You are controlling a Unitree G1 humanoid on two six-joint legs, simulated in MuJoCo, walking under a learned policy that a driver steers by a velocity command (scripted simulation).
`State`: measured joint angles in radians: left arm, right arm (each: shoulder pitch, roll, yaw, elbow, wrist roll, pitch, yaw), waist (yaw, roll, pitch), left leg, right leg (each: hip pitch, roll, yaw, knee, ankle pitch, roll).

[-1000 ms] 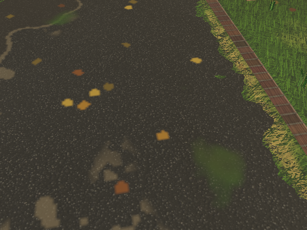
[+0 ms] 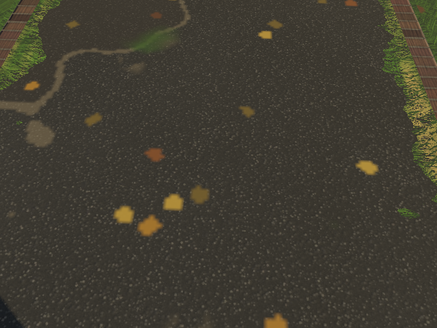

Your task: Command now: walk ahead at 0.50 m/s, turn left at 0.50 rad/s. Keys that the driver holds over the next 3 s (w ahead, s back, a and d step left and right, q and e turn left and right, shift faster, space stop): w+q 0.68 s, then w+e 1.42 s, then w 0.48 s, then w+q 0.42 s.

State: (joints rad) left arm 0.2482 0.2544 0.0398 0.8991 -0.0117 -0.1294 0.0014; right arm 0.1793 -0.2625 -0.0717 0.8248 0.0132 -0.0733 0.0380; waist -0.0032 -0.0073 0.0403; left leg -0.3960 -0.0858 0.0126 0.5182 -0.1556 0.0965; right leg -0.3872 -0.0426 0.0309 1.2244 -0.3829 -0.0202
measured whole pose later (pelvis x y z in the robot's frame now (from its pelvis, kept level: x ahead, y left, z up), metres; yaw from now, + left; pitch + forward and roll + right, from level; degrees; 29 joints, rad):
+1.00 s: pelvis +0.50 +0.11 +0.00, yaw +22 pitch +2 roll -1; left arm 0.34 0.29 0.05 0.90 -0.04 -0.07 -0.01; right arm 0.13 -0.24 -0.05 0.67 0.00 -0.07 0.02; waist 0.04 -0.02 0.03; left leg -0.39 0.02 0.07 0.55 -0.19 0.03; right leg -0.36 -0.06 0.03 1.14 -0.45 -0.01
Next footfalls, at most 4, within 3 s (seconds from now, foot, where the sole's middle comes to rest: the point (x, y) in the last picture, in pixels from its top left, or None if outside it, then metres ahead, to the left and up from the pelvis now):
0.38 right None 0.40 -0.11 -0.77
0.90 left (143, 296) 0.55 0.25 -0.77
1.42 right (200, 199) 0.90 0.09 -0.77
1.92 left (152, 139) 1.18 0.28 -0.77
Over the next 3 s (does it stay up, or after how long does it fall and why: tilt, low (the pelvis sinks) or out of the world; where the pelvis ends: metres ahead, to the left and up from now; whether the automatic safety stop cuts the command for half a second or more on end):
stays up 1.56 0.03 -0.02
